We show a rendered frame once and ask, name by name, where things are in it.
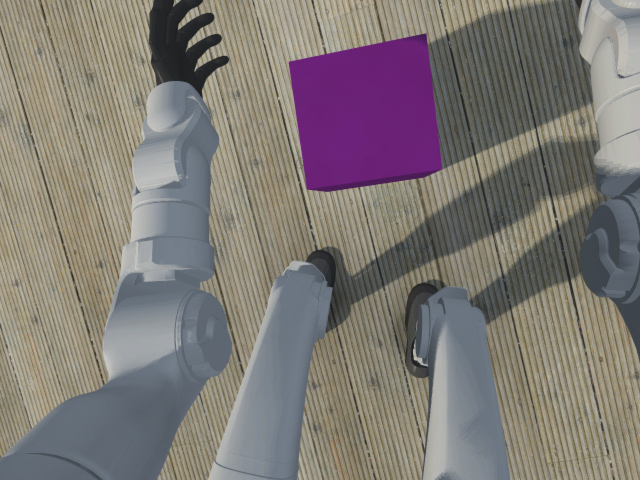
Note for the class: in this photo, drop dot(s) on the right robot thigh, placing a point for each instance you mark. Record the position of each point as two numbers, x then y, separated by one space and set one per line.
464 437

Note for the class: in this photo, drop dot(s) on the carton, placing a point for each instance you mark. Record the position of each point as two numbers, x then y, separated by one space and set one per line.
366 115

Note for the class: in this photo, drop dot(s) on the robot left hand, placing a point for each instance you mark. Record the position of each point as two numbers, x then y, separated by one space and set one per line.
168 44

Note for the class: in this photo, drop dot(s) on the left robot upper arm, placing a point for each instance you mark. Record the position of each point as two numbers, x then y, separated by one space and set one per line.
160 350

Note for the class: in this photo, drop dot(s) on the robot left forearm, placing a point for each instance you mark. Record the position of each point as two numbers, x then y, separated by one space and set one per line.
169 249

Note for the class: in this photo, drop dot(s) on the right robot upper arm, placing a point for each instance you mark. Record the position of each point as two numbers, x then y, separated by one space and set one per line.
610 257

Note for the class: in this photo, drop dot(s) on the robot right forearm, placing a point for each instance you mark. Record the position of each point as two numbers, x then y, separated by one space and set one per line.
610 43

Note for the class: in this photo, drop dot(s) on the left robot foot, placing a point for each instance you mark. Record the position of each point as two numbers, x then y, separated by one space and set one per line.
325 262

